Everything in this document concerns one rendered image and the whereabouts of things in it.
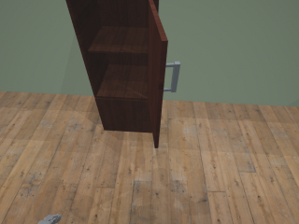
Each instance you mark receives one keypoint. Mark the cupboard door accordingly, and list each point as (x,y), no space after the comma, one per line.
(157,53)

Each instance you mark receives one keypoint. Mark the robot left hand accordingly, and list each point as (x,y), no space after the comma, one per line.
(50,219)

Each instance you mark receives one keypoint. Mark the handle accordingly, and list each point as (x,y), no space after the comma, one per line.
(175,74)

